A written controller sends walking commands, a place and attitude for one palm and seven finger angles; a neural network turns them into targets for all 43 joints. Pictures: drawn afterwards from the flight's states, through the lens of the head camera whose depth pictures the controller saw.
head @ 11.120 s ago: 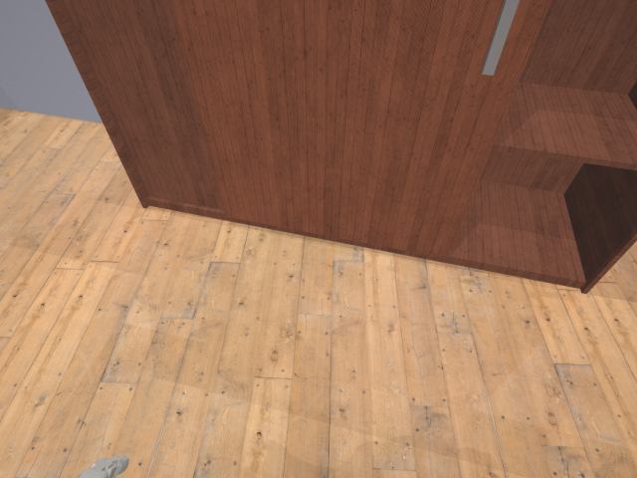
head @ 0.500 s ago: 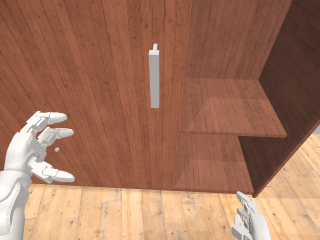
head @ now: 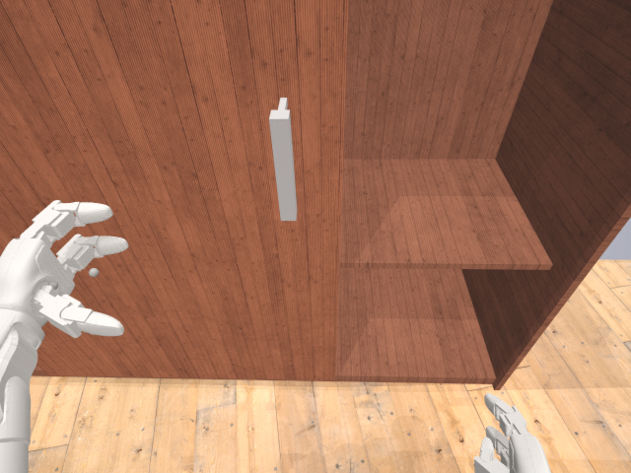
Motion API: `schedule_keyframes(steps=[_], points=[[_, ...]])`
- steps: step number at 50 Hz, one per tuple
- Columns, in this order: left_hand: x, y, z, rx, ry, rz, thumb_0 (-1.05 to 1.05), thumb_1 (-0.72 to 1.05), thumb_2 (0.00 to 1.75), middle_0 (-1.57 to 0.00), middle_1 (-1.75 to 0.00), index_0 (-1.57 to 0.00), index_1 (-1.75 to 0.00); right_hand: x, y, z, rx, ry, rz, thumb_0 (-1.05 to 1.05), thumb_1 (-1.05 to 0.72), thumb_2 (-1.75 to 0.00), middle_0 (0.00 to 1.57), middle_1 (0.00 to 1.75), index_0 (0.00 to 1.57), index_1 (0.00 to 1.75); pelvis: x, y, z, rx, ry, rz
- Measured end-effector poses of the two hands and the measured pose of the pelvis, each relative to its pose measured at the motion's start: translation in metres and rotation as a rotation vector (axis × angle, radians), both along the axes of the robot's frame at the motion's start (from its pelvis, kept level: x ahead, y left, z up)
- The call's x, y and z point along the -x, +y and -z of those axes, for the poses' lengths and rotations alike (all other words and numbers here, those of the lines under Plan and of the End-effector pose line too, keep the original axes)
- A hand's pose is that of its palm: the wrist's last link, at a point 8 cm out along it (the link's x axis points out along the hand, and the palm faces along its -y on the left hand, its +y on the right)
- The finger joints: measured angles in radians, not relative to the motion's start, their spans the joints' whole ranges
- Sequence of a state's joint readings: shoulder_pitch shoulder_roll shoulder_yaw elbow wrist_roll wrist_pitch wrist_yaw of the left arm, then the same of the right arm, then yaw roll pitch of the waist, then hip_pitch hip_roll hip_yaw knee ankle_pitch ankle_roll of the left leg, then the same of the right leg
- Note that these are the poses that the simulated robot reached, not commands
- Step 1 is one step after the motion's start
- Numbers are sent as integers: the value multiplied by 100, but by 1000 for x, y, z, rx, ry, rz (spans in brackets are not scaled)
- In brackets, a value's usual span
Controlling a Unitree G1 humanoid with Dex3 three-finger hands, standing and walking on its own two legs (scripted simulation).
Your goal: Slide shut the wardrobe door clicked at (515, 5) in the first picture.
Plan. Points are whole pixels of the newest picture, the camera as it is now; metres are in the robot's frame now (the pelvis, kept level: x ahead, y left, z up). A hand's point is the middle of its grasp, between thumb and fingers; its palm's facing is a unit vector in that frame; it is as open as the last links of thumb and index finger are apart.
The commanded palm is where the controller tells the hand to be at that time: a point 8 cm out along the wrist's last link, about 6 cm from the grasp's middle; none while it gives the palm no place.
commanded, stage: raise the hand with hooked fingers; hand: left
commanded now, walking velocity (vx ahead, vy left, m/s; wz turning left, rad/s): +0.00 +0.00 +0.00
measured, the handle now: (286, 161) +0.53 +0.10 +0.14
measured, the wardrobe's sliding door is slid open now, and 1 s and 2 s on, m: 0.52 0.52 0.52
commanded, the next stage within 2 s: move the hooked fingers beside the handle in 0.24 s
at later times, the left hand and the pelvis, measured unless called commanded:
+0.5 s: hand (106, 266) +0.28 +0.26 +0.17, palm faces +0.13 -0.99 -0.04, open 14.0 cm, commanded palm +0.26 +0.30 +0.17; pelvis +0.00 -0.01 +0.00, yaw +0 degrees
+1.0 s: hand (160, 229) +0.34 +0.23 +0.16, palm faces +0.09 -1.00 -0.01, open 14.0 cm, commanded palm +0.32 +0.27 +0.16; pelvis +0.00 +0.00 +0.00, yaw +0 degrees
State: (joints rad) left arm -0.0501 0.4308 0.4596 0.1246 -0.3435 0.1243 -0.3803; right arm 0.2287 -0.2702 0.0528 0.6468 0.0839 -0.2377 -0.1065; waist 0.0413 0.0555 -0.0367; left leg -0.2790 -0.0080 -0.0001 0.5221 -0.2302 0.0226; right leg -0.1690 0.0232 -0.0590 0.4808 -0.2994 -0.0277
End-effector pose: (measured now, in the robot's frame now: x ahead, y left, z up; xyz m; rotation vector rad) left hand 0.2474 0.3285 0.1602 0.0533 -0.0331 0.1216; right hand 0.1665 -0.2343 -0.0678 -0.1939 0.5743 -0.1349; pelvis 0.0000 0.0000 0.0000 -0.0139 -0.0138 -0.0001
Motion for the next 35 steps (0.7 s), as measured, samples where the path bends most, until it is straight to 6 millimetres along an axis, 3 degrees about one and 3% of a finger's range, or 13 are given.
schedule_keyframes(steps=[22,35], points=[[0,-14,-6,2,-34,-9,-1,-50,30,-30,-120,-30,-120,-8,-8,3,-26,-27,-1,1,-90,-90,20,30,21,30,-1,-14,1,-6,-1,-4],[-27,-27,-4,23,-44,19,-1,-50,30,-30,-120,-30,-120,3,-11,6,-12,2,20,1,-90,-90,20,30,21,30,2,-11,2,-6,4,-2]])
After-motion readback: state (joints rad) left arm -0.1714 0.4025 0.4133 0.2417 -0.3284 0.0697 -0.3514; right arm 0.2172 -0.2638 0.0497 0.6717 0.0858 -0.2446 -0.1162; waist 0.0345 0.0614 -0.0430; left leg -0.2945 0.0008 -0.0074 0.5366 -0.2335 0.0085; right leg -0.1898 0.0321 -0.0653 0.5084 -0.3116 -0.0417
